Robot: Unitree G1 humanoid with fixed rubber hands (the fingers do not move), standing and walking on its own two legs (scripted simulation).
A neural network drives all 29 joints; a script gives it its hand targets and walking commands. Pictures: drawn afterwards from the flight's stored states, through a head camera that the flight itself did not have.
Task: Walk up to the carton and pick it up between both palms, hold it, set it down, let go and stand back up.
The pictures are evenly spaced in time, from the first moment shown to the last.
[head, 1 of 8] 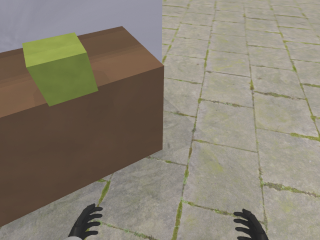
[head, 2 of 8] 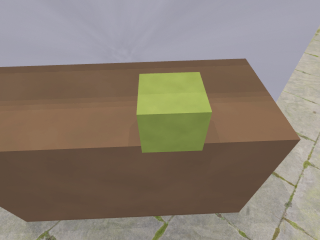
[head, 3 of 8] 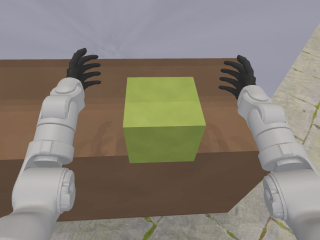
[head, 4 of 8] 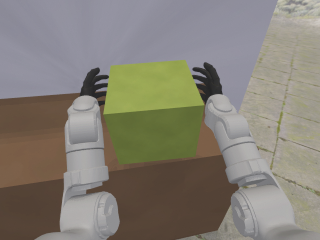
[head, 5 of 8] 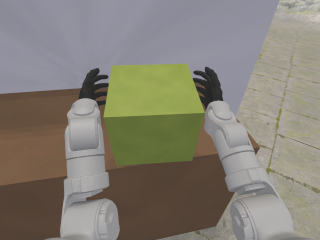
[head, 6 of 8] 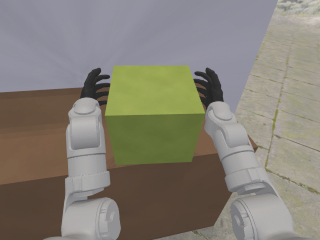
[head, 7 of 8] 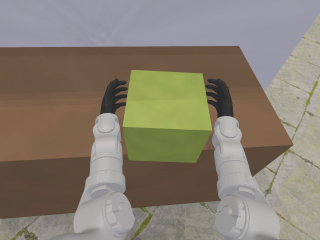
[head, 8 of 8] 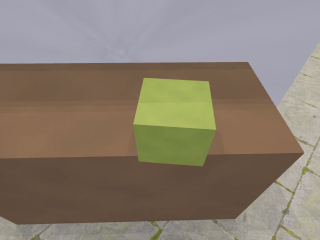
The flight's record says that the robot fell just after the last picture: no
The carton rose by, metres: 0.15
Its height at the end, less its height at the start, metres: +0.00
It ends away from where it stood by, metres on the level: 0.01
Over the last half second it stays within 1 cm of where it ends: yes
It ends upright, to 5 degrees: yes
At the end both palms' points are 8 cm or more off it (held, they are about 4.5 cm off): yes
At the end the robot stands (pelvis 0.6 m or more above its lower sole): yes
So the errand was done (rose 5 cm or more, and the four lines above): yes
